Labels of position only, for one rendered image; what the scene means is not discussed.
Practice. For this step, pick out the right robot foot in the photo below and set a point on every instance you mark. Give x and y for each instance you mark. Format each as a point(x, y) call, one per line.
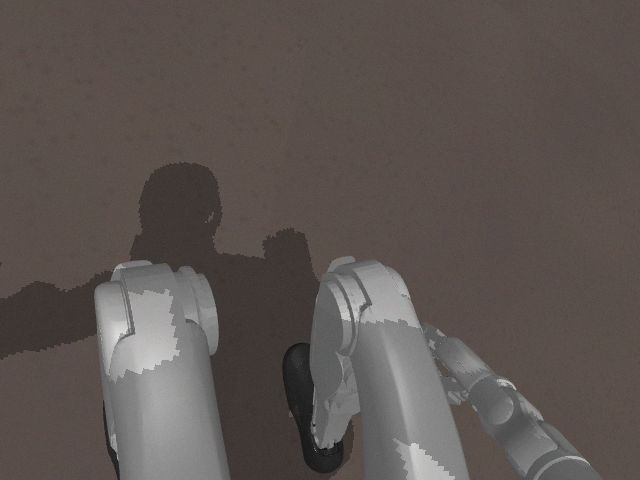
point(299, 388)

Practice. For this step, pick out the left robot foot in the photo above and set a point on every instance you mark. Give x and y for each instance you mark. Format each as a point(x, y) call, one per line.
point(111, 452)

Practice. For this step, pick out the right robot arm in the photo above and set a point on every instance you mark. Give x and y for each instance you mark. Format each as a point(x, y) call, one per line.
point(534, 449)

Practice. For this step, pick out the right robot hand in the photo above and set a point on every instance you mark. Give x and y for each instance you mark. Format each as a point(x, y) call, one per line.
point(464, 364)

